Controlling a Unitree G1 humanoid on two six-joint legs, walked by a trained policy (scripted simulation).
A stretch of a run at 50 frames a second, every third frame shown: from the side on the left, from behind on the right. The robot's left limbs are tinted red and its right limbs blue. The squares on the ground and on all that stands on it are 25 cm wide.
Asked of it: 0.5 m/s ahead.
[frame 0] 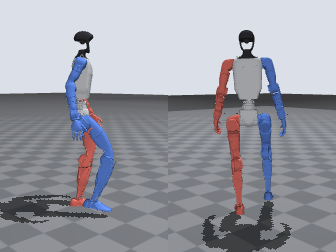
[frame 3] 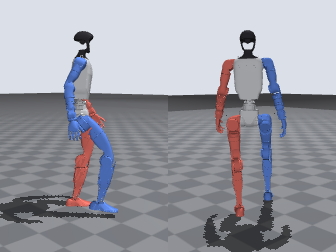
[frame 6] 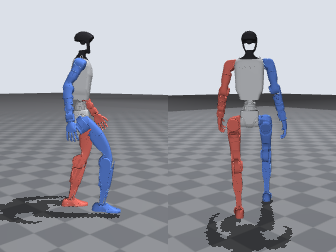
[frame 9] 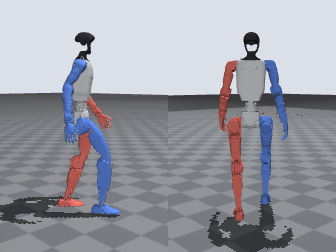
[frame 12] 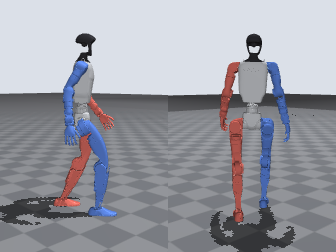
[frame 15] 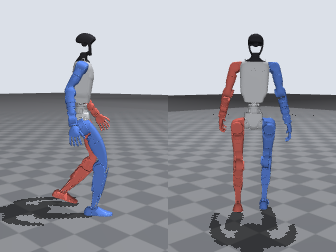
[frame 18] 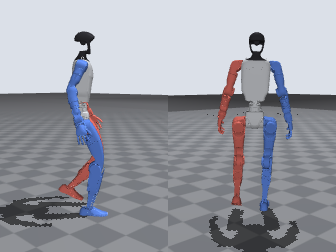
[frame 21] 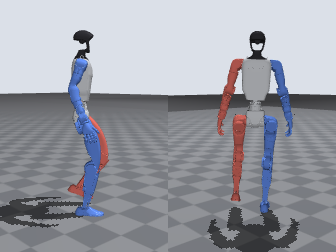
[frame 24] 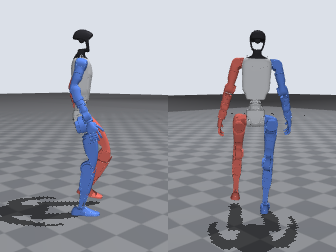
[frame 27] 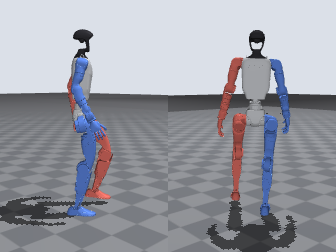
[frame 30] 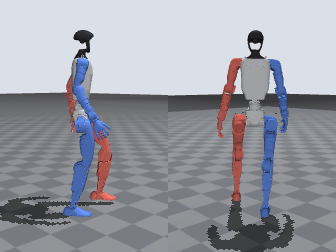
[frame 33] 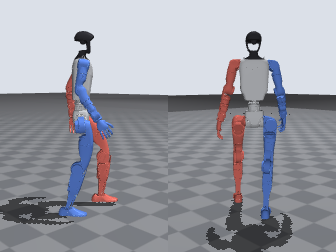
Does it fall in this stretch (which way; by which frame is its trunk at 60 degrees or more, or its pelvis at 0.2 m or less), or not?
no
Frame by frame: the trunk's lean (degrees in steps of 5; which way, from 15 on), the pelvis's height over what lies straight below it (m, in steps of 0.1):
0: 5, 0.8
3: 5, 0.8
6: 5, 0.8
9: 5, 0.8
12: 5, 0.8
15: 5, 0.8
18: 5, 0.8
21: 5, 0.8
24: 5, 0.8
27: 5, 0.8
30: 5, 0.8
33: 5, 0.8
